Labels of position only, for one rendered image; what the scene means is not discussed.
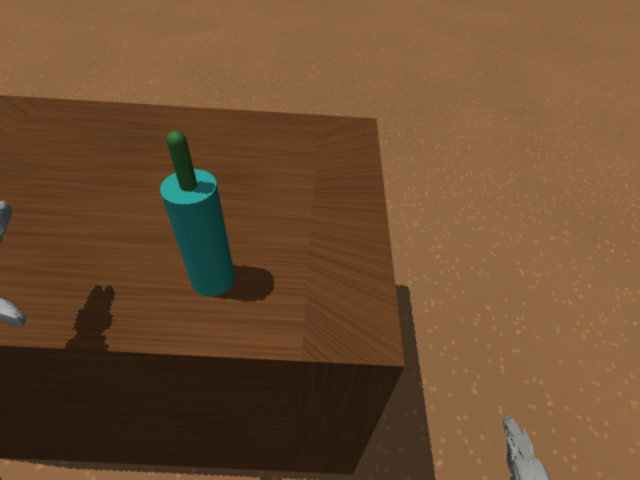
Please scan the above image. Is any right robot hand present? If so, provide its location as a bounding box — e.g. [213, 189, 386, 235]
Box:
[503, 415, 551, 480]

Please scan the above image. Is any left robot hand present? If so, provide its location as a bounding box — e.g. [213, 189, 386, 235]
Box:
[0, 201, 26, 326]

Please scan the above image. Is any bottle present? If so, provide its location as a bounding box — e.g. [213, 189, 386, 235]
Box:
[160, 130, 235, 297]

